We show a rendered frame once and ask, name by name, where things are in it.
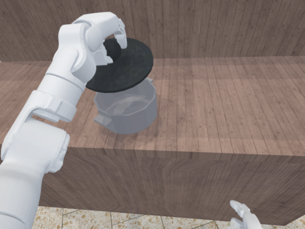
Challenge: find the knob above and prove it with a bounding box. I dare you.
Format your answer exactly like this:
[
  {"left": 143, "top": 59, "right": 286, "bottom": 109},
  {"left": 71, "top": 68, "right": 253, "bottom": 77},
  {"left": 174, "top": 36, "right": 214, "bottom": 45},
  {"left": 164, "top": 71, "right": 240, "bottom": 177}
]
[{"left": 103, "top": 40, "right": 122, "bottom": 61}]

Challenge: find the robot left hand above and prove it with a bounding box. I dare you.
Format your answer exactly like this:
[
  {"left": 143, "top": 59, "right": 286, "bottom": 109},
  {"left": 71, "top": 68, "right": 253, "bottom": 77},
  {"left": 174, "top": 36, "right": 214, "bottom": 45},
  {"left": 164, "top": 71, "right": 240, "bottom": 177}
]
[{"left": 78, "top": 12, "right": 127, "bottom": 66}]

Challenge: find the pot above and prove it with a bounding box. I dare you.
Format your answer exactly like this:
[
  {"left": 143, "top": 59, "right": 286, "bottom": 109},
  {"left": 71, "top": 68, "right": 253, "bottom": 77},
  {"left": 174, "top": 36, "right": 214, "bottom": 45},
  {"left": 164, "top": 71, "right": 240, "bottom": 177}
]
[{"left": 93, "top": 77, "right": 157, "bottom": 135}]

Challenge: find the left robot upper arm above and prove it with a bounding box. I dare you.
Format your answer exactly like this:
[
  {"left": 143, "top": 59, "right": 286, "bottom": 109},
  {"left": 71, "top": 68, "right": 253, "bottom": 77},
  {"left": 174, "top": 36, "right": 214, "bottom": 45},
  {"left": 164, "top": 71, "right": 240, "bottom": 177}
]
[{"left": 0, "top": 117, "right": 70, "bottom": 229}]

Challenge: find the lid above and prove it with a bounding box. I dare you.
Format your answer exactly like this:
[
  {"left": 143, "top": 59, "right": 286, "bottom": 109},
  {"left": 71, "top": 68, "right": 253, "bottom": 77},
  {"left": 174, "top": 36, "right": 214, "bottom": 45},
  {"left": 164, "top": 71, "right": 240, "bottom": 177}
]
[{"left": 86, "top": 38, "right": 153, "bottom": 93}]

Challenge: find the robot right hand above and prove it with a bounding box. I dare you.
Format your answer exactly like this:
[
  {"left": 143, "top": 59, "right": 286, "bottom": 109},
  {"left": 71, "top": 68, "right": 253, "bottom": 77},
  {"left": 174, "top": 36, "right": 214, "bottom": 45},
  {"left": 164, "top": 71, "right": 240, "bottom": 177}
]
[{"left": 227, "top": 200, "right": 263, "bottom": 229}]

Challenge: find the table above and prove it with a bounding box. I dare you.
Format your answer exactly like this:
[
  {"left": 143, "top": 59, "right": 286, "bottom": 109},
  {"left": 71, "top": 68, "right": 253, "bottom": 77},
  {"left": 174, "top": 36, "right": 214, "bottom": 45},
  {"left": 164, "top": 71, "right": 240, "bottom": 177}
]
[{"left": 0, "top": 0, "right": 305, "bottom": 226}]

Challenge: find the left robot forearm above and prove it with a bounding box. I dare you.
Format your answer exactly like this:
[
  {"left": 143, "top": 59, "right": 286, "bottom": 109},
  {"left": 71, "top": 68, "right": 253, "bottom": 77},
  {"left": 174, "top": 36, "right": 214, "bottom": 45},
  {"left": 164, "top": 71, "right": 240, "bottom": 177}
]
[{"left": 1, "top": 18, "right": 102, "bottom": 160}]

